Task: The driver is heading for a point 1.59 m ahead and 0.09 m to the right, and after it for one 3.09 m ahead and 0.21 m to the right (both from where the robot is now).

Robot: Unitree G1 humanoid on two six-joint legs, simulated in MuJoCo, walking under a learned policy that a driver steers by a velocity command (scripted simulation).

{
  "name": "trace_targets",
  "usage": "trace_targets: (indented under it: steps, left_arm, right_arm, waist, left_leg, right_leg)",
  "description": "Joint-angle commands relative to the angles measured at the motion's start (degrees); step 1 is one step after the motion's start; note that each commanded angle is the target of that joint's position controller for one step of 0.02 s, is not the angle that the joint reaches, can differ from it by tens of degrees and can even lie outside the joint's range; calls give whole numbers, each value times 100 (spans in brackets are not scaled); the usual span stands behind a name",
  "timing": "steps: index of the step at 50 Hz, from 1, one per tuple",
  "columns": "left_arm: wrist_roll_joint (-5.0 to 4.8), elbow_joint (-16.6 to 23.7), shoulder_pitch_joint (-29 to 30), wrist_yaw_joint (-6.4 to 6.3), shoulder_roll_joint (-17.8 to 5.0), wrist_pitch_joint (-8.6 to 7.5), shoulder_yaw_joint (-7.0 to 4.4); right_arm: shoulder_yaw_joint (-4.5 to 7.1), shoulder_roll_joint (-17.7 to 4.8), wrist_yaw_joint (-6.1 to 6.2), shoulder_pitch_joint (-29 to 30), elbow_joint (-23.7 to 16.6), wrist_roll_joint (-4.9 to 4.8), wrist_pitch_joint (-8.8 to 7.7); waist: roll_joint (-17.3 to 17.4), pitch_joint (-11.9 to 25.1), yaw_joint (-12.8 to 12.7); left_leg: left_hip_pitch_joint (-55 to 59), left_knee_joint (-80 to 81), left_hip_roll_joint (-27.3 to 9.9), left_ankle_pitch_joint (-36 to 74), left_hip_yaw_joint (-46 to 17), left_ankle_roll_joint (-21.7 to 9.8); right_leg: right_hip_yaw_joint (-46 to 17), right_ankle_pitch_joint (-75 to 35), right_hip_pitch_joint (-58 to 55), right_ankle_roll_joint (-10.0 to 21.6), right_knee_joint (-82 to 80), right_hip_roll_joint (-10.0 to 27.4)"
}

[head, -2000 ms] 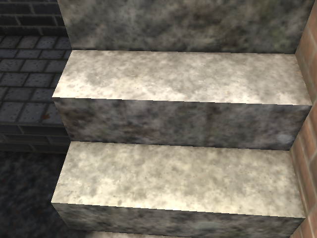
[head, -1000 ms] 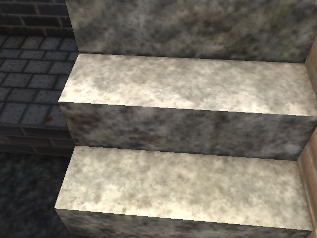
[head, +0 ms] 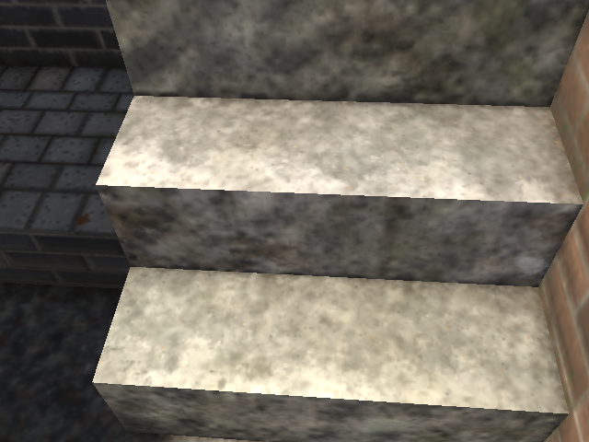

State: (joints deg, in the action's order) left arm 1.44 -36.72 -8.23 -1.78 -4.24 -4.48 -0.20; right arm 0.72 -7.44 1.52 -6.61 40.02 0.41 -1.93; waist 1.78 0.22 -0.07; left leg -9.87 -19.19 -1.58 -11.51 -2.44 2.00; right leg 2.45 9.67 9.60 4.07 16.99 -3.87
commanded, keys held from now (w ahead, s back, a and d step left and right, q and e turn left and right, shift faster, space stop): w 1.00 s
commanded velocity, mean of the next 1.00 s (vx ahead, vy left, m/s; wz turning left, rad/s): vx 0.50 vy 0.00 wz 0.00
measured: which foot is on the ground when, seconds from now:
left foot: down 0.00-1.00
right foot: down 0.00-1.00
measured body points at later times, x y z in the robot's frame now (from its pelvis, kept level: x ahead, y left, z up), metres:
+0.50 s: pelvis +0.00 +0.00 +0.00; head +0.02 +0.00 +0.45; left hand +0.20 +0.19 -0.08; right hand +0.19 -0.19 -0.10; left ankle -0.02 +0.14 -0.75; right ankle -0.01 -0.07 -0.75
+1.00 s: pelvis +0.00 +0.00 +0.00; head +0.02 +0.00 +0.45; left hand +0.20 +0.19 -0.08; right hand +0.19 -0.19 -0.10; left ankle -0.02 +0.14 -0.75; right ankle -0.01 -0.07 -0.75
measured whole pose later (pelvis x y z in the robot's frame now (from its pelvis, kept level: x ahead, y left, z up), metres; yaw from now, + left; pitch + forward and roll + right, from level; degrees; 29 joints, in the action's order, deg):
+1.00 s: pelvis +0.00 +0.00 +0.00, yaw +0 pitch +2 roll +0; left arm 1.7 -34.9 -7.9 -1.4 -4.5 -4.4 0.2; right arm 0.3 -7.1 0.9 -5.7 39.1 0.8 -2.2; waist 1.3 0.8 0.0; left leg -10.0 -19.5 -1.1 -11.7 -2.0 1.7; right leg 1.8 10.6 10.5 3.5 18.8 -3.2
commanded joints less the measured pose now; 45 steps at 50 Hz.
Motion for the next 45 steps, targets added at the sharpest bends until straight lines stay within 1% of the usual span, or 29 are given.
trace_targets:
  steps: [1, 10, 11, 12, 19, 34, 35, 36, 39, 40, 41, 45]
  left_arm:
    - [-5, 506, 315, -11, -300, -102, -56]
    - [-1, 526, 344, -8, -315, -96, -41]
    - [35, 550, 350, 11, -315, -96, -36]
    - [36, 555, 358, 18, -314, -96, -37]
    - [27, 604, 361, 27, -323, -96, -34]
    - [27, 672, 367, 29, -332, -98, -28]
    - [9, 649, 275, 42, -324, -108, -47]
    - [31, 672, 371, 35, -347, -102, -34]
    - [27, 683, 362, 30, -331, -98, -32]
    - [9, 659, 270, 42, -321, -109, -49]
    - [30, 681, 366, 35, -343, -102, -36]
    - [26, 690, 355, 29, -327, -98, -32]
  right_arm:
    - [52, -295, 12, 304, -479, 1, -97]
    - [38, -312, 5, 344, -516, 8, -108]
    - [21, -258, -11, 334, -515, 22, -112]
    - [23, -267, -18, 345, -516, 24, -115]
    - [23, -283, -30, 391, -542, 30, -123]
    - [20, -278, -44, 448, -573, 34, -131]
    - [32, -282, -60, 419, -575, 59, -129]
    - [26, -287, -50, 484, -577, 37, -132]
    - [24, -278, -46, 446, -574, 31, -131]
    - [34, -281, -62, 420, -576, 58, -129]
    - [28, -284, -51, 486, -578, 36, -132]
    - [24, -274, -46, 452, -575, 31, -129]
  waist:
    - [-200, 616, 16]
    - [-171, 614, 15]
    - [-204, 692, 14]
    - [-186, 687, 11]
    - [-172, 623, 8]
    - [-175, 650, 12]
    - [-137, 706, -17]
    - [-175, 577, 9]
    - [-185, 652, 16]
    - [-144, 709, -15]
    - [-180, 583, 11]
    - [-186, 657, 14]
  left_leg:
    - [-6, 71, -434, 988, -336, -155]
    - [9, 81, -455, 1053, -359, -162]
    - [30, 91, -458, 1068, -349, -175]
    - [18, 86, -454, 1074, -345, -175]
    - [14, 105, -470, 1062, -352, -178]
    - [39, 91, -471, 1043, -350, -179]
    - [66, 149, -480, 1021, -352, -143]
    - [24, 99, -463, 1052, -345, -175]
    - [37, 86, -468, 1029, -345, -176]
    - [63, 143, -477, 1003, -346, -141]
    - [23, 90, -460, 1042, -340, -172]
    - [32, 74, -465, 1015, -339, -171]
  right_leg:
    - [-823, -1239, -464, -66, -161, 979]
    - [-811, -1201, -434, -68, -119, 973]
    - [-807, -1274, -468, -66, -83, 979]
    - [-807, -1299, -473, -64, -68, 979]
    - [-818, -1165, -376, -66, -69, 982]
    - [-833, -1076, -314, -74, -52, 983]
    - [-795, -883, -354, -81, -107, 971]
    - [-840, -1044, -282, -76, -72, 976]
    - [-838, -1101, -314, -75, -46, 985]
    - [-800, -897, -352, -82, -101, 973]
    - [-845, -1058, -281, -76, -66, 976]
    - [-843, -1112, -313, -75, -38, 985]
